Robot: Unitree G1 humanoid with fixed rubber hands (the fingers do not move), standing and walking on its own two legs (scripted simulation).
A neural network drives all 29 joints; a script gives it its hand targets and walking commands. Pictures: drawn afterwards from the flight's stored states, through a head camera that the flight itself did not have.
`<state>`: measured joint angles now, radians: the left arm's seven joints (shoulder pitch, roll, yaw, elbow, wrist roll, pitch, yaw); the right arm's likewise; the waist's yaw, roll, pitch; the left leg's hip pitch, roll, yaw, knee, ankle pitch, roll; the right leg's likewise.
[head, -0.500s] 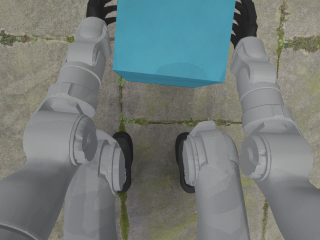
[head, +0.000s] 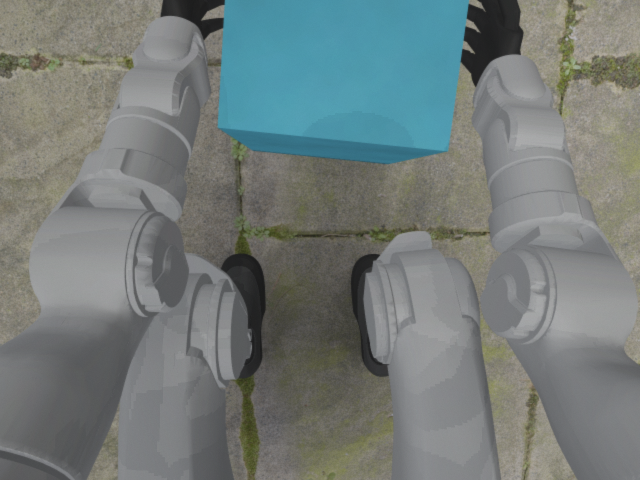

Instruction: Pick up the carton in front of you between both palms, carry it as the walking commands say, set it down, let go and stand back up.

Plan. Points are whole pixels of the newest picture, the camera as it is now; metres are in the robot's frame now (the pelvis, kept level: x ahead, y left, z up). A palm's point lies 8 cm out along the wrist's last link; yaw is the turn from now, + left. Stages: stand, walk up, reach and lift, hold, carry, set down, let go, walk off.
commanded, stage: set down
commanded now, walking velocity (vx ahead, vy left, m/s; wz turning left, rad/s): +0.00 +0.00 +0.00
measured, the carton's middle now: (334, 65) +0.52 -0.05 -0.23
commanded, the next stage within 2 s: let go in 1.44 s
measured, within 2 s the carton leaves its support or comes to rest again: neither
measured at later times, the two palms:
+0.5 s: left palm (147, 20) +0.55 +0.13 -0.15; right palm (539, 55) +0.50 -0.25 -0.15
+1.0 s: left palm out of the picture +0.55 +0.13 +0.01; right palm out of the picture +0.50 -0.26 +0.02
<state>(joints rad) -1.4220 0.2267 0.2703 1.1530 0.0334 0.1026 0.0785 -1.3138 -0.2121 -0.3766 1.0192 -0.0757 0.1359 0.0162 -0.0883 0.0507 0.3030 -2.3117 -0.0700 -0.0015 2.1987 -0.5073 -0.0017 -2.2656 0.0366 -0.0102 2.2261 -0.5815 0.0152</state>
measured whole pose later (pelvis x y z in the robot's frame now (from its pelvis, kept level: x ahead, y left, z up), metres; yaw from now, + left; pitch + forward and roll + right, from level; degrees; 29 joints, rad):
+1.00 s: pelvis +0.02 -0.01 +0.13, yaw +0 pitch +46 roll +0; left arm -1.12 0.26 0.17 0.87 -0.05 0.14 0.11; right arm -1.02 -0.27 -0.27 0.81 0.12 0.11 -0.04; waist -0.08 0.03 -0.04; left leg -2.07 -0.05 -0.02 1.77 -0.50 -0.01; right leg -2.05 0.06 0.00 1.80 -0.54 0.00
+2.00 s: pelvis +0.12 -0.01 +0.38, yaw +0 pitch +25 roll +0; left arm -0.17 0.15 0.11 0.56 0.05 0.02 0.04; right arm -0.13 -0.21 -0.13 0.57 0.02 -0.01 0.09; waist -0.05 -0.02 -0.08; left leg -0.85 -0.03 -0.05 0.72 -0.30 -0.01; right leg -0.83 0.05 0.03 0.74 -0.33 -0.02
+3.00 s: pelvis +0.14 +0.00 +0.41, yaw +0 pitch -1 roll +0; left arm 0.23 0.33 0.05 0.68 0.04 0.02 0.02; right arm 0.18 -0.33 -0.05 0.67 -0.04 0.03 -0.01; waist 0.01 0.01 0.00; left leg -0.21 -0.03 -0.04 0.52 -0.30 0.01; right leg -0.18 0.04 0.04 0.50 -0.31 -0.01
